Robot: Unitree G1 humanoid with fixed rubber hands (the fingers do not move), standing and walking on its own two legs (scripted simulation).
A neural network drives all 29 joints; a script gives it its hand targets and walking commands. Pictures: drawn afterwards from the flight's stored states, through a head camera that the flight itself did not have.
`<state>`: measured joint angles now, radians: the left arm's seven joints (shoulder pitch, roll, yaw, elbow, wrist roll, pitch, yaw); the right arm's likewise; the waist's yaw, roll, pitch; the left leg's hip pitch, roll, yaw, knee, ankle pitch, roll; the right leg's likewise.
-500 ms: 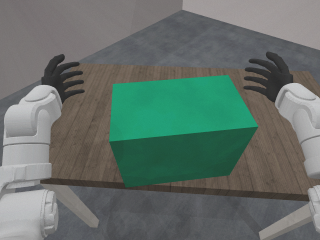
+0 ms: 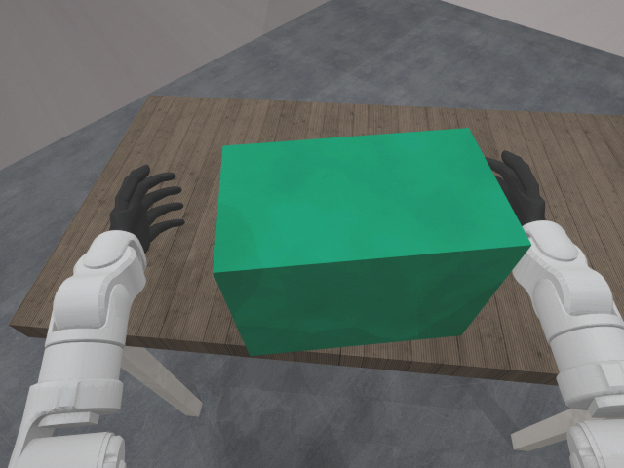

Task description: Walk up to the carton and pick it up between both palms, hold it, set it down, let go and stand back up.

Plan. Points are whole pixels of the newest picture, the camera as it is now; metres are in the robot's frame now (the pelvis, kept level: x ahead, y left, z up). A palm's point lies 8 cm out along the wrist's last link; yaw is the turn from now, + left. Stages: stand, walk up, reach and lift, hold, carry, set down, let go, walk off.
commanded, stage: reach and lift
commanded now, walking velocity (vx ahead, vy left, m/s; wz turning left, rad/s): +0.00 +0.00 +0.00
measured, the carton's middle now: (352, 249) +0.38 +0.01 +0.07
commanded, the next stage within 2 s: none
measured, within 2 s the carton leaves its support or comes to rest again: neither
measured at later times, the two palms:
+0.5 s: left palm (149, 237) +0.36 +0.26 +0.10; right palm (509, 213) +0.42 -0.17 +0.11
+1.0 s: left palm (170, 232) +0.36 +0.23 +0.10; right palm (487, 210) +0.42 -0.14 +0.11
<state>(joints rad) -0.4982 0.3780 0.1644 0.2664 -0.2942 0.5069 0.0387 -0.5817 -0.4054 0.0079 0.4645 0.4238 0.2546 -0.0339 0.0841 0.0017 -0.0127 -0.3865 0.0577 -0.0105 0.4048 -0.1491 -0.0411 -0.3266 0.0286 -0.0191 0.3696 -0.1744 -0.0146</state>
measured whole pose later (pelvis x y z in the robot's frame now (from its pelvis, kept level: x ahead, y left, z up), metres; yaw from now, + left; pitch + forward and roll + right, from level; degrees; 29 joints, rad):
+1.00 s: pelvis +0.00 -0.01 +0.00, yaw +0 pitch +5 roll -1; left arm -0.55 0.22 0.16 0.39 -0.17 0.42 0.08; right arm -0.68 -0.27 0.07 0.63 0.36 0.19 -0.15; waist 0.10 -0.01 -0.01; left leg -0.32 0.07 0.00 0.37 -0.14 -0.05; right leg -0.27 0.04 -0.01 0.36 -0.17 -0.03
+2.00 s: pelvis +0.00 +0.00 +0.00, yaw +0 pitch +5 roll -1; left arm -0.51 0.17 0.20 0.35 -0.09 0.38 0.09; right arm -0.66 -0.23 0.04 0.61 0.30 0.17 -0.14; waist 0.08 -0.01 -0.02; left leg -0.31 0.06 -0.01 0.36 -0.14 -0.04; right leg -0.24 0.03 -0.02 0.32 -0.16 -0.02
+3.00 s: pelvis -0.01 +0.01 +0.01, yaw +2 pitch +0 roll -1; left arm -0.60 0.14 0.22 0.36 0.11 0.42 0.02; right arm -0.69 -0.17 -0.13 0.76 0.12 0.03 -0.03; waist 0.01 -0.09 -0.06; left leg -0.19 0.03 -0.01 0.28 -0.09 -0.02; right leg -0.11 0.00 -0.05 0.25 -0.13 0.00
